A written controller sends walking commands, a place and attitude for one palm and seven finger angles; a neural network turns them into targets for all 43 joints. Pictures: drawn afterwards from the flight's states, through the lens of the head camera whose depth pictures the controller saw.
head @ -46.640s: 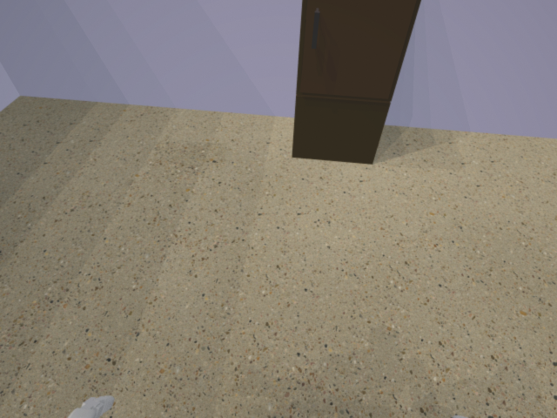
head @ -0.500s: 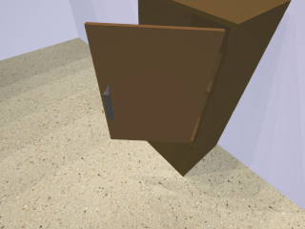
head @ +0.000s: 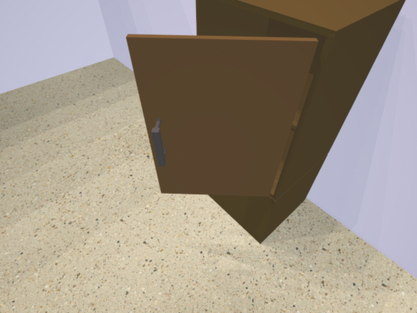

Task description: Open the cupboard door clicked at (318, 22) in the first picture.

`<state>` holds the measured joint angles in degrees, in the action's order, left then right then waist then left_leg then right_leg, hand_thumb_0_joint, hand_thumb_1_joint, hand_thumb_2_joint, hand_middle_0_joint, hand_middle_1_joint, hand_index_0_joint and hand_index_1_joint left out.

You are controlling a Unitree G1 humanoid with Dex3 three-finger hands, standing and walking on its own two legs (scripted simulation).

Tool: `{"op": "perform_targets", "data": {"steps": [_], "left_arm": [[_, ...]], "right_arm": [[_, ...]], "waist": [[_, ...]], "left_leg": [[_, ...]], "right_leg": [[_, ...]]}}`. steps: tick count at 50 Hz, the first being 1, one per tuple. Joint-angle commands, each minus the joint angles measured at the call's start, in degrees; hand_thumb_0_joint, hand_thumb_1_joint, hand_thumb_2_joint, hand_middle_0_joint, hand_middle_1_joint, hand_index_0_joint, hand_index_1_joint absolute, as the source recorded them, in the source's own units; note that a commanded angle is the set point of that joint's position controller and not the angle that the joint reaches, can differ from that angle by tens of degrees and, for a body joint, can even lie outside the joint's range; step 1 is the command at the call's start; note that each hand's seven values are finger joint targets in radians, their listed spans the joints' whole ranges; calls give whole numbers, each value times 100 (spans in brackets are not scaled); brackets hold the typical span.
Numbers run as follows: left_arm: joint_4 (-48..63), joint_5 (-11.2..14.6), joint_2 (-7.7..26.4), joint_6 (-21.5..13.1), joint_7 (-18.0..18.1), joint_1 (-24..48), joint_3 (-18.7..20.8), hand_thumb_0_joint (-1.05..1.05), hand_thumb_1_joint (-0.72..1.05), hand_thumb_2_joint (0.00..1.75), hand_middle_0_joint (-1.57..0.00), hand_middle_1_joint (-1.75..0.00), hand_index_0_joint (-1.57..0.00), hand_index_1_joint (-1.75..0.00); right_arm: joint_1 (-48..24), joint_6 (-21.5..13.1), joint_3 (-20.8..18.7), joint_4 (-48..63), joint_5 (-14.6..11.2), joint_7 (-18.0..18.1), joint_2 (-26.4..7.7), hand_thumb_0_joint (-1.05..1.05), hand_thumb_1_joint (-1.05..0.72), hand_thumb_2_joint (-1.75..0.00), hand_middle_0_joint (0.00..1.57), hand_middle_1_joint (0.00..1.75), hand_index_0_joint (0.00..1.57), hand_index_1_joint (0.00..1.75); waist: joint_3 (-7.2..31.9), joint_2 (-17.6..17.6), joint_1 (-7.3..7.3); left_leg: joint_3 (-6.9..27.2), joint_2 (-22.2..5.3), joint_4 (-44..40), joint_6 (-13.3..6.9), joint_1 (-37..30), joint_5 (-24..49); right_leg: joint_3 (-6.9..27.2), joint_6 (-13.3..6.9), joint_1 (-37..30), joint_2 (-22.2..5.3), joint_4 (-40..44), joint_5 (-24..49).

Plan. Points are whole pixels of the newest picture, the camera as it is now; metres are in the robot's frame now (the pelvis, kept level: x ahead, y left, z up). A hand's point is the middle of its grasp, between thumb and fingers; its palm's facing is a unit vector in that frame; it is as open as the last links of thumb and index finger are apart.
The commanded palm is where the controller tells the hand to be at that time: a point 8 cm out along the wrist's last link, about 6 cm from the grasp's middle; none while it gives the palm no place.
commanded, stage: look again from close up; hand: left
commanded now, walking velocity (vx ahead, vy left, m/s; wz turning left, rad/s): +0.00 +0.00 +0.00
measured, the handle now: (160, 143) +0.57 +0.17 -0.04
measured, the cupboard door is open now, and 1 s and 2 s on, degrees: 46 46 46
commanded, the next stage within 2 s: raise the hand with hooked fingers in 0.30 s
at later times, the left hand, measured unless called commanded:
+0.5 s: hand out of the picture +0.13 +0.19 -0.11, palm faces +0.21 -0.95 -0.21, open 7.4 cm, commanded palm +0.13 +0.22 -0.06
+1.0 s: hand (118, 288) +0.18 +0.18 -0.04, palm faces +0.13 -0.99 -0.11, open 9.7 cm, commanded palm +0.17 +0.24 -0.05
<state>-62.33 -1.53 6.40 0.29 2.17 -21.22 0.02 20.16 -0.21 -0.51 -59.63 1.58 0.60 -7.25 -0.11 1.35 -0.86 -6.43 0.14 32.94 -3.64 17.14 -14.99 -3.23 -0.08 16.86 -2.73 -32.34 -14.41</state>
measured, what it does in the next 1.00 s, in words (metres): lowers itself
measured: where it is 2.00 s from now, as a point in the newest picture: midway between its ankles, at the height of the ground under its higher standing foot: outside the picture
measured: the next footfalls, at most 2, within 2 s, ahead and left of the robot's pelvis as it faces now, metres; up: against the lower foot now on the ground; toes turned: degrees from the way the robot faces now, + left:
none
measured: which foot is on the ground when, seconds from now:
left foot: down 0.00-1.00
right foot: down 0.00-1.00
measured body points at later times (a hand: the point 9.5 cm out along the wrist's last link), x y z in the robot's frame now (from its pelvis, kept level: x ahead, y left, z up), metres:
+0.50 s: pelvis +0.03 -0.01 +0.01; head +0.04 -0.01 +0.45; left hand +0.12 +0.24 -0.09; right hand +0.08 -0.25 -0.13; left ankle +0.04 +0.08 -0.73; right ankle +0.03 -0.14 -0.73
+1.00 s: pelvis +0.01 -0.06 -0.11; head +0.09 -0.04 +0.34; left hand +0.17 +0.24 -0.03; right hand +0.27 -0.27 -0.17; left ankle +0.04 +0.08 -0.73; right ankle +0.03 -0.14 -0.73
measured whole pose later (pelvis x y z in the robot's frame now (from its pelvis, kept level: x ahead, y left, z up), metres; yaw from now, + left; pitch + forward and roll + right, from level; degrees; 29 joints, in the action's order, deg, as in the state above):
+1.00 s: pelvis +0.01 -0.06 -0.11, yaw +4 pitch +16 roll -2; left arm -4.8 21.6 14.1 -37.0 -27.1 -22.0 17.9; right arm 5.0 -16.5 -1.9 -34.8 -0.8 2.9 -14.1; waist 6.8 0.2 4.4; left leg 2.9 -3.9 74.3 1.8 57.8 -32.3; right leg -11.0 -4.6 53.8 -1.2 -71.6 -33.7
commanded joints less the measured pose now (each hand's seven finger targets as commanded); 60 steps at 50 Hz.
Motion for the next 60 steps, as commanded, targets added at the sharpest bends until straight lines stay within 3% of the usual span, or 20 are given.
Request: {"op": "perform_targets", "data": {"steps": [1, 7, 19, 20, 21, 22, 23, 24, 25, 27, 30, 31, 36, 41, 43, 48, 51, 55, 58, 60], "left_arm": [[245, -18, 406, -151, -2, -377, 50, 0, 90, 90, -20, -30, -20, -30], [303, 21, 577, -213, 3, -160, 46, 0, 90, 90, -20, -30, -20, -30], [287, 56, 879, -240, 2, 157, 61, 0, 90, 90, -20, -30, -20, -30], [63, 13, 916, -175, 208, -119, 22, 0, 90, 90, -20, -30, -20, -30], [8798, 1099, 2253, -1414, 177, 4304, 1010, 0, 88, 89, -20, -32, -20, -32], [7230, 738, 1885, -1172, 304, 1498, 868, 0, 85, 88, -20, -33, -20, -33], [6474, 830, 1491, -903, 513, 1143, 635, 0, 83, 87, -21, -34, -21, -34], [5550, 965, 209, -474, 483, -272, -81, 0, 81, 86, -21, -36, -21, -36], [6484, 1175, 421, -676, 388, 605, 70, 0, 78, 85, -21, -37, -21, -37], [5900, 1088, 625, -1267, 155, 287, 511, 0, 74, 83, -21, -40, -21, -40], [4602, 1349, 258, -2271, -666, -1549, 818, 0, 67, 80, -22, -45, -22, -45], [4657, 1446, 326, -2701, -1035, -1819, 966, 0, 64, 79, -22, -47, -22, -47], [4824, 1645, 1234, -3827, -2498, -1611, 1824, 0, 53, 74, -23, -54, -23, -54], [7230, 2236, 1785, -4234, -2473, 89, 2414, 0, 41, 69, -24, -62, -24, -62], [8063, 2316, 1820, -4456, -2485, 785, 2177, 0, 36, 67, -24, -64, -24, -64], [6723, 2355, 1609, -3926, -3278, 1101, 1555, 0, 25, 62, -25, -72, -25, -72], [5865, 2399, 2034, -2894, -3655, 775, 1997, 0, 18, 59, -25, -76, -25, -76], [6131, 2709, 2510, -1919, -3482, 104, 2969, 0, 8, 55, -26, -82, -26, -82], [6587, 2745, 2362, -2153, -2837, -21, 3199, 0, 1, 52, -26, -87, -26, -87], [6523, 2630, 2036, -2473, -2514, 80, 2985, 0, -3, 50, -27, -90, -27, -90]], "right_arm": [[-103, -144, -122, 400, -47, 29, -731, 0, -90, -90, 20, 30, 20, 30], [9, -176, -81, 213, -51, 19, -757, 0, -90, -90, 20, 30, 20, 30], [-248, -247, -17, -22, -72, 43, -829, 0, -90, -90, 20, 30, 20, 30], [-578, -182, -57, 299, -151, 22, -1030, 0, -90, -90, 20, 30, 20, 30], [-585, -987, -182, 2383, -440, 241, -1794, 0, -90, -90, 20, 30, 20, 30], [-1014, -1530, -9, 1994, -421, 441, -1412, 0, -90, -90, 20, 30, 20, 30], [-1016, -1669, -27, 1623, -421, 440, -1419, 0, -90, -90, 20, 30, 20, 30], [-808, -1686, -65, 1582, -489, 367, -1130, 0, -90, -90, 20, 30, 20, 30], [-925, -1759, -85, 2031, -457, 324, -1407, 0, -90, -90, 20, 30, 20, 30], [-952, -1859, -234, 2220, -307, 299, -1476, 0, -90, -90, 20, 30, 20, 30], [-1124, -1784, -413, 2650, -225, 92, -1375, 0, -90, -90, 20, 30, 20, 30], [-1199, -1778, -490, 2760, -192, 26, -1389, 0, -90, -90, 20, 30, 20, 30], [-1500, -1719, -643, 3395, -277, -178, -1397, 0, -90, -90, 20, 30, 20, 30], [-1268, -1733, -584, 3591, -244, 28, -1240, 0, -90, -90, 20, 30, 20, 30], [-1114, -1773, -523, 3432, -190, 125, -1267, 0, -90, -90, 20, 30, 20, 30], [-1047, -1921, -400, 3035, -338, 341, -1469, 0, -90, -90, 20, 30, 20, 30], [-1113, -1858, -390, 3180, -479, 415, -1560, 0, -90, -90, 20, 30, 20, 30], [-1256, -1668, -385, 3648, -489, 375, -1421, 0, -90, -90, 20, 30, 20, 30], [-1285, -1674, -393, 3650, -409, 316, -1183, 0, -90, -90, 20, 30, 20, 30], [-1192, -1678, -413, 3529, -380, 277, -1134, 0, -90, -90, 20, 30, 20, 30]], "waist": [[-665, 41, 206], [-621, -365, 92], [-181, -165, 85], [-258, -873, 212], [2379, 128, -527], [2046, 1049, 141], [1485, 1244, 98], [671, 753, -54], [7, 753, -146], [-289, 63, -180], [-56, -1791, 311], [267, -1840, 416], [1534, -532, 561], [2592, 835, 328], [2712, 734, 33], [1746, 212, -457], [2031, -207, -172], [2939, -370, 416], [2890, -284, 588], [2452, -359, 442]], "left_leg": [[1410, -869, -1964, -16, 918, -1788], [1118, -700, -1759, 45, 198, -851], [730, -631, -1366, 113, -517, 735], [588, -918, -543, 258, -260, 881], [773, -125, -973, 320, -1534, 1143], [792, -376, -1106, 379, -1818, 1480], [737, -301, -1151, 526, -1165, 813], [848, -338, -1222, 455, -772, 318], [947, -254, -1041, 403, -270, -92], [954, -141, -468, 394, 375, -317], [716, -21, 587, 424, 1532, -58], [620, 25, 939, 442, 1798, 134], [362, 190, 2186, 429, 2600, 664], [541, 50, 2979, 296, 2644, 489], [677, -38, 3300, 236, 2684, 551], [781, -168, 3696, 130, 3504, -167], [744, -99, 3452, 115, 3753, -361], [759, -13, 3074, 165, 3457, 179], [813, -65, 2866, 230, 3307, 394], [760, -66, 2741, 255, 3335, 169]], "right_leg": [[172, -186, -246, -48, 320, -296], [467, -204, -35, -242, 742, -95], [573, -180, -423, -400, 908, 761], [534, -83, -332, -495, 882, 898], [-3, -147, -574, 159, 374, 1131], [-13, -243, -232, 230, 16, 234], [-126, -209, -63, 165, -13, -177], [-188, -153, 274, 192, 121, -185], [-222, -131, 397, 139, 212, -100], [-329, -138, 957, 194, 118, -345], [-449, -143, 1680, 296, -671, -656], [-378, -154, 1700, 292, -1019, -320], [182, -179, 1690, 133, -2208, 1040], [775, -93, 1974, 128, -2431, 634], [868, -84, 2233, 181, -2547, 730], [970, -17, 2944, 239, -2299, -351], [1080, 63, 2430, 117, -1940, -895], [1082, 219, 1281, -67, -1911, 11], [802, 136, 1330, 39, -2120, 346], [619, 84, 1821, 110, -2106, -171]]}}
